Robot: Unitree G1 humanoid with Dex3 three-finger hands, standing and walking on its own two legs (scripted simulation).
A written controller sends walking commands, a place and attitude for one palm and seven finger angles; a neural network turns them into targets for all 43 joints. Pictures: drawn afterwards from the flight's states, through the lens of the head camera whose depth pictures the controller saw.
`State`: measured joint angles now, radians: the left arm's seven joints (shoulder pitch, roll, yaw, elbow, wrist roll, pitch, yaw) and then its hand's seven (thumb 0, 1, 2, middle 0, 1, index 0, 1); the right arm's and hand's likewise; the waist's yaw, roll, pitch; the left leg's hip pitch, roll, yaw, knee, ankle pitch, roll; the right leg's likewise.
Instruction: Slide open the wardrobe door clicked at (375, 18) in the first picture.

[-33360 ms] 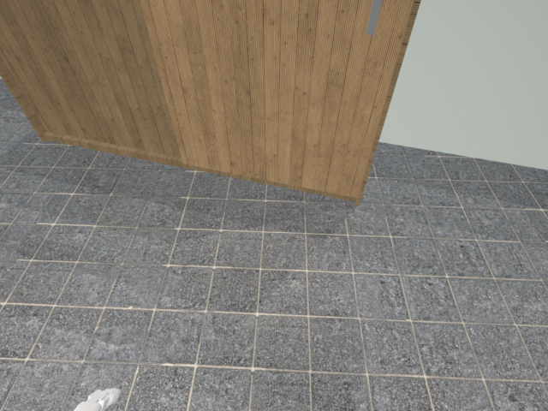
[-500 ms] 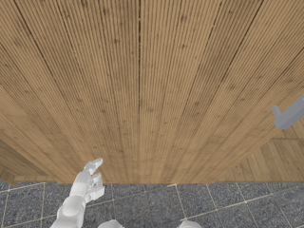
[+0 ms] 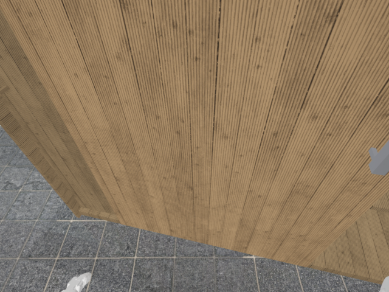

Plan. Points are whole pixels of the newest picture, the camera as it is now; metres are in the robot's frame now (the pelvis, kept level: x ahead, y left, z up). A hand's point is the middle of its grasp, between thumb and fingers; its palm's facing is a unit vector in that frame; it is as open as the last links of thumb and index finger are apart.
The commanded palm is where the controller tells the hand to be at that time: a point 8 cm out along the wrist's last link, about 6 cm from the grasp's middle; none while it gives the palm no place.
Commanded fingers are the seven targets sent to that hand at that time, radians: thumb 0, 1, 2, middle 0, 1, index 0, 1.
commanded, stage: stop walking and hold the door there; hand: right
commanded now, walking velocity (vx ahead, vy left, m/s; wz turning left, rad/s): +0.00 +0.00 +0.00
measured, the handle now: out of the picture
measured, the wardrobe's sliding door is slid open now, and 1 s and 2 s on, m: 0.65 0.65 0.65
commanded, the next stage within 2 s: loosen the grip on the handle in 1.76 s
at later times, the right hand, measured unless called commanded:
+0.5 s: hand out of the picture +0.38 -0.32 +0.21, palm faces +0.52 +0.84 -0.17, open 6.3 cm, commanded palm +0.34 -0.35 +0.17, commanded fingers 0.00 -0.90 -0.90 0.45 1.40 0.45 1.40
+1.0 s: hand out of the picture +0.38 -0.33 +0.19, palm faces +0.37 +0.90 -0.23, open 5.9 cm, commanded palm +0.35 -0.38 +0.17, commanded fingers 0.00 -0.90 -0.90 0.45 1.40 0.45 1.40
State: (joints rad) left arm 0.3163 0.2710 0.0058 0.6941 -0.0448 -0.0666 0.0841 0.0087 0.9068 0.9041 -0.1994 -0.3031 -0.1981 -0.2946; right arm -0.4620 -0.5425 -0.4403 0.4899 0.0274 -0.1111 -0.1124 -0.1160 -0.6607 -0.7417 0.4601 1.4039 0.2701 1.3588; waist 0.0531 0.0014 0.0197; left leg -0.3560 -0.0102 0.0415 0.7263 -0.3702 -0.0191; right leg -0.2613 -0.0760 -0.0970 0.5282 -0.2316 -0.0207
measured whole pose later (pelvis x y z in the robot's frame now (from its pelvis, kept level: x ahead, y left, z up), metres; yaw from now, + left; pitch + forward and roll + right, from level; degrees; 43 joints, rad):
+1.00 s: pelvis -0.03 -0.07 -0.02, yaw -2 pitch -2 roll -1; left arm 0.21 0.32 0.04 0.72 -0.04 -0.01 0.09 0.01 0.91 0.90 -0.20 -0.30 -0.20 -0.30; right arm -0.66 -0.47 -0.29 0.68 0.02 -0.22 -0.04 -0.23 -0.59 -0.82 0.46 1.41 0.39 1.39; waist 0.03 0.00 0.07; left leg -0.31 0.18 0.03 0.74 -0.39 -0.08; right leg -0.32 0.00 -0.10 0.61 -0.23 -0.03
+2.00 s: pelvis -0.05 -0.07 +0.00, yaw -2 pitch +1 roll +0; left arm 0.25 0.24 -0.02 0.71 -0.03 -0.10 0.06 0.01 0.90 0.90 -0.21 -0.30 -0.21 -0.30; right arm -0.80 -0.43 -0.36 0.84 0.00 -0.07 0.02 -0.09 -0.50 -0.71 0.46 1.40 0.38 1.40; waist 0.02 0.01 -0.03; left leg -0.26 -0.04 0.11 0.50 -0.27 0.07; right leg -0.35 -0.02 -0.11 0.48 -0.14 -0.03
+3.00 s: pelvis -0.03 -0.08 +0.00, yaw +1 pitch +2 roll +1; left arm 0.23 0.25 -0.05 0.65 -0.04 -0.06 0.12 0.01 0.90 0.90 -0.21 -0.30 -0.20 -0.30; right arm -0.53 -0.50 -0.38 0.48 0.08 0.04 0.00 -0.01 0.55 -0.20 0.44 1.24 0.33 1.19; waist 0.01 0.00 -0.04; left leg -0.24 -0.05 0.06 0.49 -0.29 0.05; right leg -0.34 0.00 -0.08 0.52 -0.22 -0.05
